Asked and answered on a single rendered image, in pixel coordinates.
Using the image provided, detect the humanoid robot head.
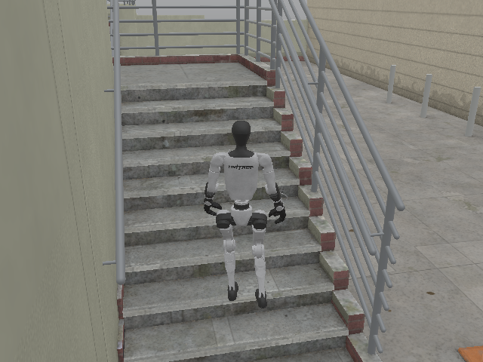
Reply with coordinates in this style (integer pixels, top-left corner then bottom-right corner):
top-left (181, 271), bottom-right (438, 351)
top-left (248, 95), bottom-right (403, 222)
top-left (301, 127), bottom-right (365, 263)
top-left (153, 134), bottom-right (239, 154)
top-left (228, 121), bottom-right (254, 158)

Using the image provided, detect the right robot shin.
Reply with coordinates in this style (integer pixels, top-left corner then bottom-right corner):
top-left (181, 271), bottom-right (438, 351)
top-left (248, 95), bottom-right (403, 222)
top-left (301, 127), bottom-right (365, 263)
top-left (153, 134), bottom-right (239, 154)
top-left (254, 244), bottom-right (266, 298)

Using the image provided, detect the robot left upper arm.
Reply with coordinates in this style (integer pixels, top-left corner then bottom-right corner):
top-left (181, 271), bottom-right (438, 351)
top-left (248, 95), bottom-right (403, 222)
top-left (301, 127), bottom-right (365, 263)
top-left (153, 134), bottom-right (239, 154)
top-left (207, 152), bottom-right (226, 193)

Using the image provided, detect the right robot hand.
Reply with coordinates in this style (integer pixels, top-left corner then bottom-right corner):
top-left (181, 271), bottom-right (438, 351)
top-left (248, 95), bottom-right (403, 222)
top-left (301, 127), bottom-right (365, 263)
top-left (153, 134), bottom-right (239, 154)
top-left (269, 207), bottom-right (286, 224)

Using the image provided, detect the robot right forearm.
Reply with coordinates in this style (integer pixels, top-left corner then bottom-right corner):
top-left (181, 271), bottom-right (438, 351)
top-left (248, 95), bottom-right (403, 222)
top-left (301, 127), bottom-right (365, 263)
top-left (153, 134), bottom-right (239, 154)
top-left (269, 183), bottom-right (284, 211)

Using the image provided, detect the robot right upper arm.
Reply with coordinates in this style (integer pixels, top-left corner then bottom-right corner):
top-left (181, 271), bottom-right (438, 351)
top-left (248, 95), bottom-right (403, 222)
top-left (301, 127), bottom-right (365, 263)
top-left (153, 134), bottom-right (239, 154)
top-left (257, 153), bottom-right (277, 195)

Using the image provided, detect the robot left forearm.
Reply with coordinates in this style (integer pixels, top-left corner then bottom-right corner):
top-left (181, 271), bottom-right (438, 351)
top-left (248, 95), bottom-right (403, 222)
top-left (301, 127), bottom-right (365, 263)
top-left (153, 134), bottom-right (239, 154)
top-left (204, 182), bottom-right (215, 206)

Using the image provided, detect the left robot hand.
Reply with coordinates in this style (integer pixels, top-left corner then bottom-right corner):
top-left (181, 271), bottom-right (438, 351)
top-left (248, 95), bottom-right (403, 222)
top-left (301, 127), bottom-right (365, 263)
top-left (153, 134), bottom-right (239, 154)
top-left (204, 202), bottom-right (222, 216)

